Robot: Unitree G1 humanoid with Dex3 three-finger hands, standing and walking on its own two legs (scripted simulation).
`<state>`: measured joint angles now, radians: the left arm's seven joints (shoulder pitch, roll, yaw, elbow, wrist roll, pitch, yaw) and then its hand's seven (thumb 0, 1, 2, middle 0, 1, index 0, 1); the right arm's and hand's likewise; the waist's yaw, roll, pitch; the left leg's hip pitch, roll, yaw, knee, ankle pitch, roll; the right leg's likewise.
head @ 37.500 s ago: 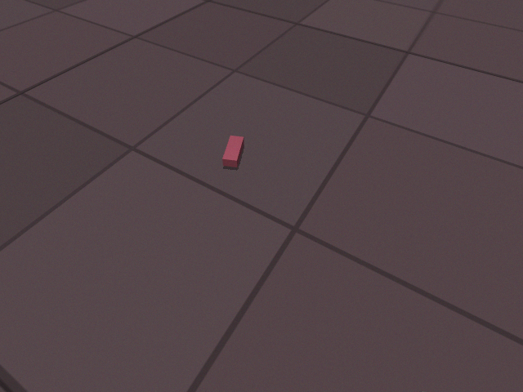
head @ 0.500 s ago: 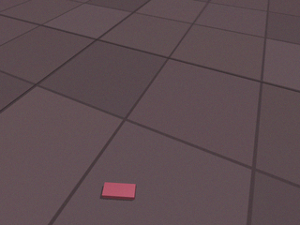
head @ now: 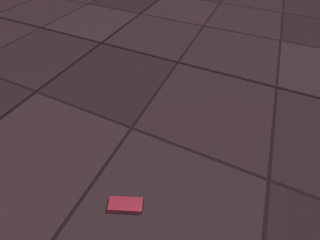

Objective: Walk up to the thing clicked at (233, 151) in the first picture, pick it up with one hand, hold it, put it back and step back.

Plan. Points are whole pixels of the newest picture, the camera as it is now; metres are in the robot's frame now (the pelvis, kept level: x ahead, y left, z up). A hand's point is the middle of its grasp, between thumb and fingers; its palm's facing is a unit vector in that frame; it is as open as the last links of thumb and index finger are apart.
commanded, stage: stand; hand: left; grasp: from above
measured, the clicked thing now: (126, 204) +0.44 +0.20 -0.76
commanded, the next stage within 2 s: step back in 0.02 s
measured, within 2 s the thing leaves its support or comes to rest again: neither
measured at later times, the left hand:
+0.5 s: hand out of the picture +0.06 +0.31 -0.18, palm faces -0.08 -0.93 -0.36, open 7.4 cm
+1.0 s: hand out of the picture -0.09 +0.28 -0.15, palm faces -0.08 -0.90 -0.42, open 7.4 cm
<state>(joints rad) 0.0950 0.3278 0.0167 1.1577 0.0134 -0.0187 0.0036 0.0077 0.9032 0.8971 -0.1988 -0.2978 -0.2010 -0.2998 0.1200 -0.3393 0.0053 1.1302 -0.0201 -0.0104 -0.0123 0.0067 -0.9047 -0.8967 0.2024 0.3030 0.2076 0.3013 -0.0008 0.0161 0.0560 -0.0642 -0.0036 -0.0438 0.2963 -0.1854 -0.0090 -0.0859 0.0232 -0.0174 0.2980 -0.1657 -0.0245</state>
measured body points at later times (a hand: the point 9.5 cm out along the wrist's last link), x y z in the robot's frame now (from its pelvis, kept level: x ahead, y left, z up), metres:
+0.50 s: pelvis -0.08 +0.06 -0.01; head -0.01 +0.08 +0.43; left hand +0.07 +0.36 -0.15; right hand -0.03 -0.26 -0.12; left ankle -0.06 +0.15 -0.75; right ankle -0.10 -0.09 -0.67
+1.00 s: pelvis -0.22 +0.02 -0.02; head -0.17 +0.00 +0.43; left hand -0.09 +0.32 -0.12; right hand -0.16 -0.31 -0.15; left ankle -0.23 +0.16 -0.68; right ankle -0.19 -0.08 -0.75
